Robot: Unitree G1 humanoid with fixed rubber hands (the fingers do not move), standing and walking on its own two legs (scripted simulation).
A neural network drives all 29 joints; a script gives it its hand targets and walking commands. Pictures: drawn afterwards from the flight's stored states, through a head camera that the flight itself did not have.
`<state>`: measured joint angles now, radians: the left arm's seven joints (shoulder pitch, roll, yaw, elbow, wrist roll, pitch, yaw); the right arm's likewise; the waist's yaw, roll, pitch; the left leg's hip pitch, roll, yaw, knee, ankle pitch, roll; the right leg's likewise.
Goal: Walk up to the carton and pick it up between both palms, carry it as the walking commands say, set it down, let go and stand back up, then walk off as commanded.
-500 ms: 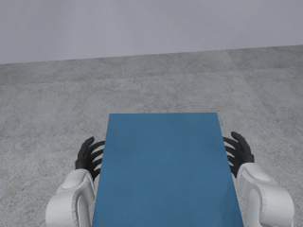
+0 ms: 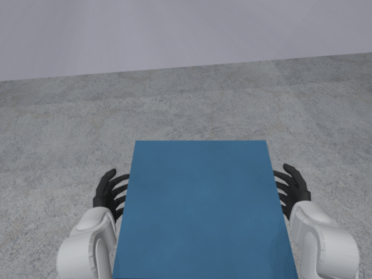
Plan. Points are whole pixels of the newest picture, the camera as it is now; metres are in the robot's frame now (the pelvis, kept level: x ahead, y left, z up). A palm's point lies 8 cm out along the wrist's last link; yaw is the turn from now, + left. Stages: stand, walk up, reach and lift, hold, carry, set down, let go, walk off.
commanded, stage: carry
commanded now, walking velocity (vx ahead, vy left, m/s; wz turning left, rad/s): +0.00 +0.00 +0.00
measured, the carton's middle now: (199, 216) +0.24 +0.00 +0.03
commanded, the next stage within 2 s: none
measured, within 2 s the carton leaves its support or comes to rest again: neither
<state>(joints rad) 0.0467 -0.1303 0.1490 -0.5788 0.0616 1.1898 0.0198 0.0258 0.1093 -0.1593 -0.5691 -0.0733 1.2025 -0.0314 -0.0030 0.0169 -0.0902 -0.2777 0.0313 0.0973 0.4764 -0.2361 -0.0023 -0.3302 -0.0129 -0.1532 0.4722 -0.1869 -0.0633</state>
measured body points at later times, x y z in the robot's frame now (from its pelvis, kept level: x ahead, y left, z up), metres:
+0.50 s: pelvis +0.01 +0.02 +0.00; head +0.00 +0.01 +0.45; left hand +0.25 +0.19 +0.09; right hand +0.25 -0.16 +0.09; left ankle +0.01 +0.12 -0.74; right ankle +0.04 -0.08 -0.74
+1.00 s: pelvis +0.02 +0.03 +0.00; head +0.00 +0.02 +0.45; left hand +0.26 +0.20 +0.09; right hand +0.26 -0.15 +0.09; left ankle +0.01 +0.12 -0.74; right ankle +0.04 -0.08 -0.74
